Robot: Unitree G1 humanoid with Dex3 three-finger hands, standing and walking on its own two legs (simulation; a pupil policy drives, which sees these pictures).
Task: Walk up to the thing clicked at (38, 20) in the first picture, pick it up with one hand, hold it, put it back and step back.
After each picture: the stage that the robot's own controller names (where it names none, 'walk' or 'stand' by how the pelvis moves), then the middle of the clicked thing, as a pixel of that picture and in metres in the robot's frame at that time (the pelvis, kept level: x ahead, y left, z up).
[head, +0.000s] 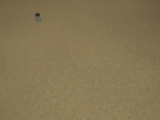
stand; (38, 17) +1.99 +0.67 -0.72
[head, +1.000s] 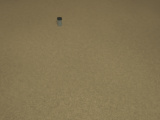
walk; (59, 21) +1.91 +0.30 -0.70
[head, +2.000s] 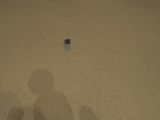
walk; (67, 44) +1.30 +0.16 -0.71
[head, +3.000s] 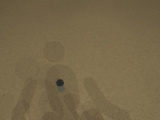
walk; (60, 85) +0.81 +0.21 -0.71
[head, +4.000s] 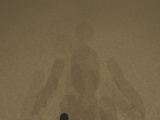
walk; out of the picture +0.49 +0.24 -0.71
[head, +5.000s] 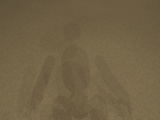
stand; out of the picture +0.35 +0.23 -0.71
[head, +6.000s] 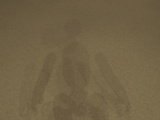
stand; out of the picture +0.35 +0.21 -0.73
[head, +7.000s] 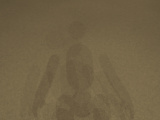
stand; out of the picture +0.36 +0.22 -0.73
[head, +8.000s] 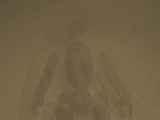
stand; out of the picture +0.34 +0.22 -0.73
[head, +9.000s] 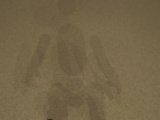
go down; out of the picture +0.36 +0.22 -0.70
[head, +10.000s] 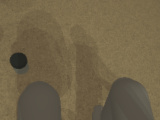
go down; (20, 64) +0.44 +0.24 -0.29
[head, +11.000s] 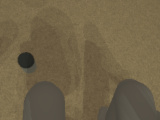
close in; (27, 63) +0.44 +0.23 -0.29
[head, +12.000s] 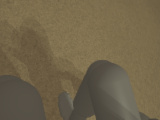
close in; out of the picture +0.43 +0.27 -0.22
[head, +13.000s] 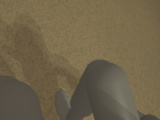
close; out of the picture +0.42 +0.28 -0.22
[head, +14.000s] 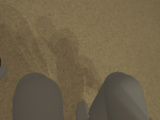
lift; out of the picture +0.36 +0.27 -0.17
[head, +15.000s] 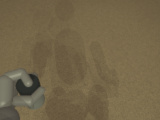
lift; (31, 92) +0.32 +0.19 -0.01
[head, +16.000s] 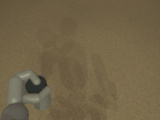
hold; (39, 93) +0.33 +0.17 +0.00
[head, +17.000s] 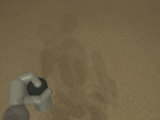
hold; (40, 95) +0.33 +0.17 -0.01
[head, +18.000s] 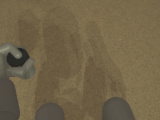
crouch; (22, 64) +0.42 +0.21 -0.09
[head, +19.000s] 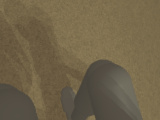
lower; out of the picture +0.44 +0.27 -0.24
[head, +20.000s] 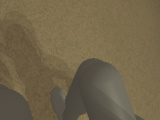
lower; out of the picture +0.43 +0.28 -0.23
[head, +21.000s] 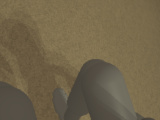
lower; out of the picture +0.43 +0.28 -0.23
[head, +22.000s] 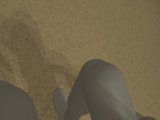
lower; out of the picture +0.43 +0.28 -0.23
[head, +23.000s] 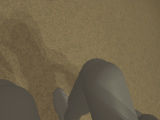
lower; out of the picture +0.43 +0.28 -0.23
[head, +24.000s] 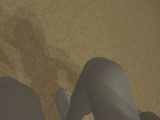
withdraw; out of the picture +0.42 +0.26 -0.23
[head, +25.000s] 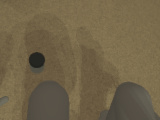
walk; (37, 63) +0.44 +0.20 -0.29
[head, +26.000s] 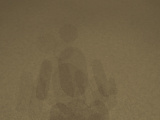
stand; out of the picture +0.37 +0.18 -0.65
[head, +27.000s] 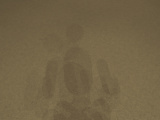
stand; out of the picture +0.38 +0.20 -0.67
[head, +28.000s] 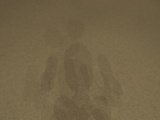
stand; out of the picture +0.37 +0.19 -0.68
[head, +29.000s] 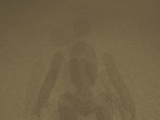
walk; out of the picture +0.37 +0.19 -0.72
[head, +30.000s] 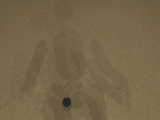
walk; (67, 104) +0.49 +0.13 -0.69
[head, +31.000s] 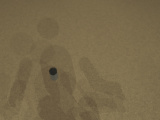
walk; (53, 74) +0.76 +0.25 -0.70
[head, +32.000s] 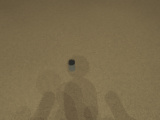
stand; (71, 65) +1.04 +0.18 -0.70
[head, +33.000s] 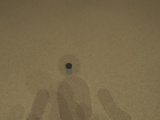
stand; (69, 69) +1.03 +0.17 -0.72
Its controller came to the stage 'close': yes
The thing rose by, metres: 0.71
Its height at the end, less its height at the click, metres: +0.00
